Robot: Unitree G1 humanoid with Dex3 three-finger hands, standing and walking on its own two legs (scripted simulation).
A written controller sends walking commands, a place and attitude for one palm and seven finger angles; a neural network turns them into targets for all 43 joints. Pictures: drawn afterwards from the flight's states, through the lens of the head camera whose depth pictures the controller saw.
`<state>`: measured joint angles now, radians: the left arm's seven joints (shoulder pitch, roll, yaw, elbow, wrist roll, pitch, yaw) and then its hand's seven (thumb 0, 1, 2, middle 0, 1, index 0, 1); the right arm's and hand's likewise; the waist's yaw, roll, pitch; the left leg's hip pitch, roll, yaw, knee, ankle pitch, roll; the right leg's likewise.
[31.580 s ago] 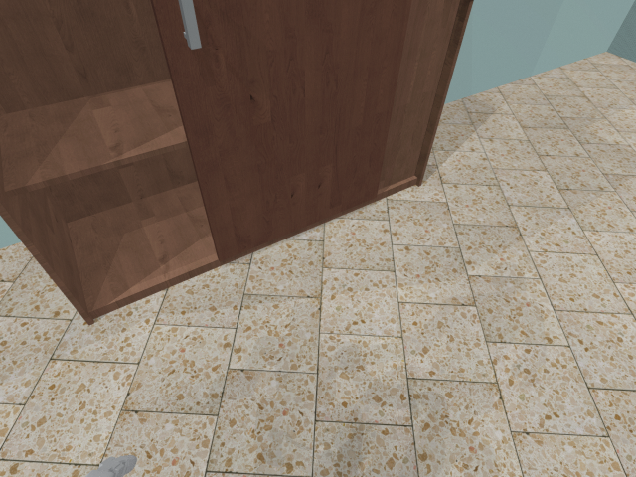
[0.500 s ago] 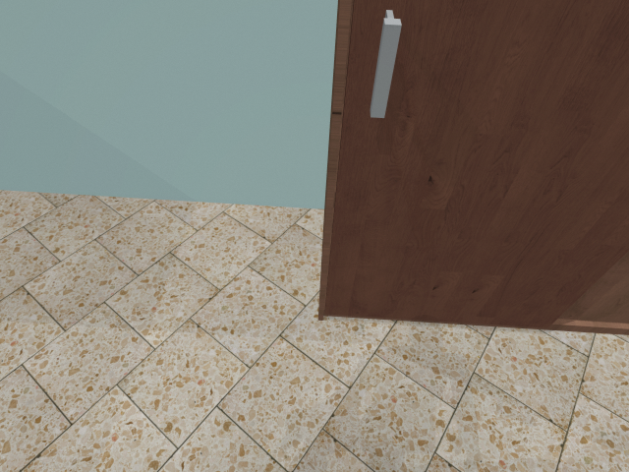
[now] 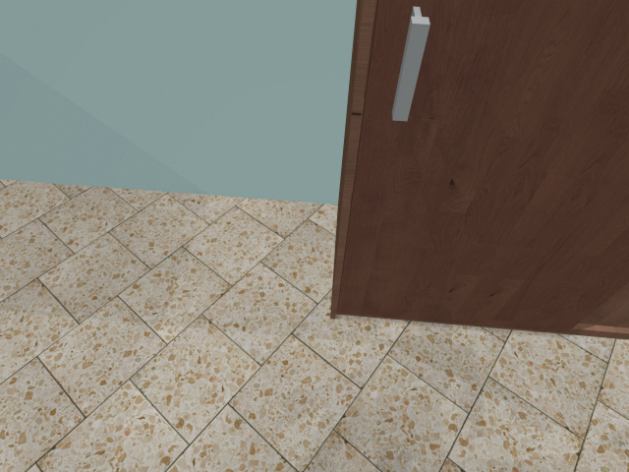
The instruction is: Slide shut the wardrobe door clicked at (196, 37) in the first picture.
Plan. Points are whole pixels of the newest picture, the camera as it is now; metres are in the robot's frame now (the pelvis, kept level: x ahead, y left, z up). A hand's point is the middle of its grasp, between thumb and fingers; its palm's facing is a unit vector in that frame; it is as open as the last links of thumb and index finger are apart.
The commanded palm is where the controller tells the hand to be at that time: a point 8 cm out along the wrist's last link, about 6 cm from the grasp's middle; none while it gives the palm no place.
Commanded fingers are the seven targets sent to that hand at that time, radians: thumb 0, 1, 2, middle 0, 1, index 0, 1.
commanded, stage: look to check the result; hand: right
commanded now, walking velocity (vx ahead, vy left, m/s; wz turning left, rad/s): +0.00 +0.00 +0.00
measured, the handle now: (407, 65) +0.67 -0.10 +0.18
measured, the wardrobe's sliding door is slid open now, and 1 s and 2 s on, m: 0.00 0.00 0.00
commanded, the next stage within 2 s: stand and wait in 0.34 s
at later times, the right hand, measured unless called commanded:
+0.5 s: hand out of the picture +0.08 -0.23 -0.16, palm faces -0.03 +0.95 -0.32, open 7.4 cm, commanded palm none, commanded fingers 0.00 -0.90 -0.90 0.20 0.30 0.20 0.30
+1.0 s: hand out of the picture +0.08 -0.24 -0.16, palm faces -0.04 +0.94 -0.33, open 7.4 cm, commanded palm none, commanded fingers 0.00 -0.90 -0.90 0.20 0.30 0.20 0.30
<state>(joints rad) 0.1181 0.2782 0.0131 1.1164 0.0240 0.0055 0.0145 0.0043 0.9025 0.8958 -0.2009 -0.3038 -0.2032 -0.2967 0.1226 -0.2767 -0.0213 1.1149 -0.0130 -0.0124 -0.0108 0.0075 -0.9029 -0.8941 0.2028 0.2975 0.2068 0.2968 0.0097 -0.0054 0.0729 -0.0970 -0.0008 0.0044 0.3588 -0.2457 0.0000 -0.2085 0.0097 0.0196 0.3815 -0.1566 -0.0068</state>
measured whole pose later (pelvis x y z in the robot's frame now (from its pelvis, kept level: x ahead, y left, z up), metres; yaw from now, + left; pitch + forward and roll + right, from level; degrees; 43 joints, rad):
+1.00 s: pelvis +0.01 +0.00 +0.00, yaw +1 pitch -2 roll +0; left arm 0.10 0.32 0.01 1.13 0.02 0.00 0.01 0.00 0.90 0.90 -0.20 -0.30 -0.20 -0.30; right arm 0.12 -0.32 -0.02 1.13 -0.01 -0.02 -0.01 0.01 -0.90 -0.89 0.20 0.30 0.21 0.30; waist 0.01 0.00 0.07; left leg -0.05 -0.01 -0.02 0.30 -0.22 0.00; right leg -0.15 0.00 0.00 0.32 -0.14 0.00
